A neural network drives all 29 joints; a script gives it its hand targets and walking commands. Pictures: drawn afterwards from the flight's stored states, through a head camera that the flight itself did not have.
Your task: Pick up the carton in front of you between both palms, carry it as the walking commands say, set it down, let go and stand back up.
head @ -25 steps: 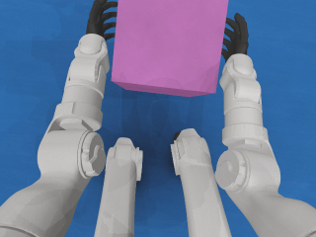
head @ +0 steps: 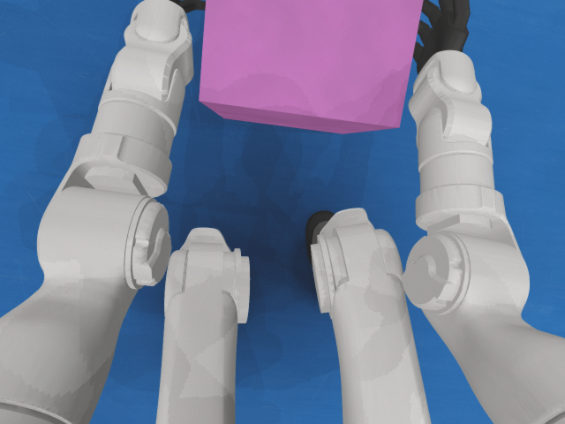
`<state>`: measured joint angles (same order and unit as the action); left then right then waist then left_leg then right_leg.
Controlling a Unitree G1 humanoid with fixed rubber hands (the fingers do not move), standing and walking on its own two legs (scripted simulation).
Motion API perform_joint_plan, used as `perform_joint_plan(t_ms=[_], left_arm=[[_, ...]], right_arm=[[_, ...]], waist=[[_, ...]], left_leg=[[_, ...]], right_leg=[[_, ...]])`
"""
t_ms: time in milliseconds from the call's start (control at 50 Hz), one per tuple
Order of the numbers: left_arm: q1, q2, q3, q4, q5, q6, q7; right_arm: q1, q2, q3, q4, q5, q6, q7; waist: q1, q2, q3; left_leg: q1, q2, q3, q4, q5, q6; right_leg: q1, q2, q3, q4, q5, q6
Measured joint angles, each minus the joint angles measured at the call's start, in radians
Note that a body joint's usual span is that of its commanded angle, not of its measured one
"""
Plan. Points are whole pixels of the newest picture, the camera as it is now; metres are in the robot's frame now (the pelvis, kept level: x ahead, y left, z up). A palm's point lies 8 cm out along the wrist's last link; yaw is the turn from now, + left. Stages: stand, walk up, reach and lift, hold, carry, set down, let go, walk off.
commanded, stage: set down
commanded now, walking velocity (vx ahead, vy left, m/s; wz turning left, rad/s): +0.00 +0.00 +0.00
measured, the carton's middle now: (300, 44) +0.53 -0.08 -0.25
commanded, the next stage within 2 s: none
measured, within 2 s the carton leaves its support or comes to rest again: rests again in 0.28 s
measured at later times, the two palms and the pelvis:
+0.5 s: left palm (171, 16) +0.55 +0.07 -0.18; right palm (432, 63) +0.48 -0.23 -0.18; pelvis -0.01 +0.00 -0.01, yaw +0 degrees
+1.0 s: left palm (168, 24) +0.54 +0.08 -0.20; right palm (428, 68) +0.48 -0.23 -0.19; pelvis -0.01 +0.00 -0.02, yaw -1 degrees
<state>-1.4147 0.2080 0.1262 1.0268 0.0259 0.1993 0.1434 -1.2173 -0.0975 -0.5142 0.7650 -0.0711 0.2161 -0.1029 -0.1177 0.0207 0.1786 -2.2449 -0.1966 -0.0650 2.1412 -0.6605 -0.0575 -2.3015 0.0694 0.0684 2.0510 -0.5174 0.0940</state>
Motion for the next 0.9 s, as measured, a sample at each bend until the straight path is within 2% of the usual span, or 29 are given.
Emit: perform_joint_plan(t_ms=[300,560,900], left_arm=[[-0.031,0.009,0.010,0.083,0.011,-0.024,-0.007],[-0.071,0.007,0.064,0.116,0.070,-0.034,-0.065],[-0.098,0.016,0.114,0.130,0.146,-0.057,-0.134]], right_arm=[[-0.024,-0.034,0.014,0.089,-0.024,-0.020,0.045],[-0.070,-0.073,-0.005,0.166,-0.048,-0.038,0.072],[-0.112,-0.094,-0.060,0.228,-0.082,-0.067,0.135]], waist=[[-0.006,0.015,0.050],[-0.001,0.005,0.091],[0.003,-0.009,0.122]], left_leg=[[0.004,0.011,0.019,0.029,0.007,0.022],[0.012,0.027,0.022,0.055,0.009,0.023],[0.010,0.053,0.027,0.072,0.013,0.037]], right_leg=[[0.014,-0.016,-0.001,0.026,-0.002,0.004],[0.021,-0.024,-0.013,0.054,0.001,-0.008],[0.026,-0.028,-0.023,0.062,0.007,-0.008]])
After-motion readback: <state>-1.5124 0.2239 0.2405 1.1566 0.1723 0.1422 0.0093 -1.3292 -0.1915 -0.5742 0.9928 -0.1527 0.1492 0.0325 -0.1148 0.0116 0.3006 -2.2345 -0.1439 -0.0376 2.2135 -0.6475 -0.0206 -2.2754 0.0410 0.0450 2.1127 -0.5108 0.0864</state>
